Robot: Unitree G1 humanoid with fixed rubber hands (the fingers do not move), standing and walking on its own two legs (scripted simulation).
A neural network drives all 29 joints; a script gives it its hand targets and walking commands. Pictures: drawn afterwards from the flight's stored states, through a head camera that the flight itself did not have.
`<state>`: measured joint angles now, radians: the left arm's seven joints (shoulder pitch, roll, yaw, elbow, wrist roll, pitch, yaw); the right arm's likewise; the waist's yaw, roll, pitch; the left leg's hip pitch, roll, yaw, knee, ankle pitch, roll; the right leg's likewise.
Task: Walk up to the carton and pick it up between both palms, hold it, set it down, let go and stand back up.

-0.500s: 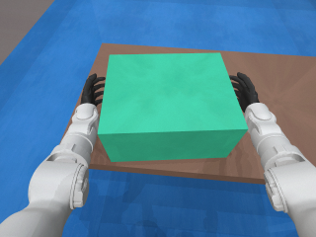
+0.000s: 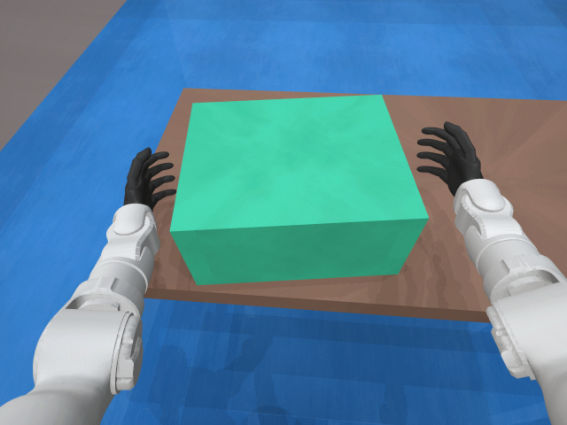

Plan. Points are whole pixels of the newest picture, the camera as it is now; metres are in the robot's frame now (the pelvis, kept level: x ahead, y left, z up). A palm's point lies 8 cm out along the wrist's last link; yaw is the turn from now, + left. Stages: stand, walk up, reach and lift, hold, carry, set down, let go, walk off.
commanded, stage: set down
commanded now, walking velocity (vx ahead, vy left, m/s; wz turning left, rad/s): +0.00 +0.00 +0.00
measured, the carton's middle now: (292, 186) +0.46 +0.00 +0.05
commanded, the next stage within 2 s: none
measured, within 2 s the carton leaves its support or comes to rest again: neither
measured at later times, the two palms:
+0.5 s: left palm (115, 250) +0.33 +0.23 +0.09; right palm (489, 230) +0.34 -0.26 +0.09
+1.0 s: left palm (78, 334) +0.22 +0.24 +0.09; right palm (518, 305) +0.24 -0.26 +0.08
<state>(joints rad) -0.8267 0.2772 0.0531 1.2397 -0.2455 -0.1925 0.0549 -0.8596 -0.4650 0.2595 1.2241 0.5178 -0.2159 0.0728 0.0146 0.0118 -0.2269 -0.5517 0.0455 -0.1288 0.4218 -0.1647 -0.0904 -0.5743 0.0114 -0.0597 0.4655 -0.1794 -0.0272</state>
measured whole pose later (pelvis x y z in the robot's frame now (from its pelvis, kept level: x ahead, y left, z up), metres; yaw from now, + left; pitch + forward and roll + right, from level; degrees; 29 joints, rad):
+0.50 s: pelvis -0.02 +0.00 +0.00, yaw +0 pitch +5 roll +0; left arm -0.39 0.28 0.05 0.50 -0.25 0.12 0.07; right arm -0.50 -0.49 0.07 0.82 0.52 -0.05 0.11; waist 0.01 0.00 -0.10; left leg -0.36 0.05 -0.13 0.42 -0.16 -0.09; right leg -0.38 0.01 -0.06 0.45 -0.17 -0.03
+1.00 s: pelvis -0.01 +0.01 +0.01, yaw +0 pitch +0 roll -1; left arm 0.21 0.28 0.05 -0.27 -0.24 0.34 0.10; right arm 0.07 -0.50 -0.08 0.23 0.48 0.04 0.15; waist 0.01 -0.01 -0.03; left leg -0.24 0.04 -0.13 0.40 -0.18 -0.07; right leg -0.22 0.01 -0.06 0.37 -0.16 -0.02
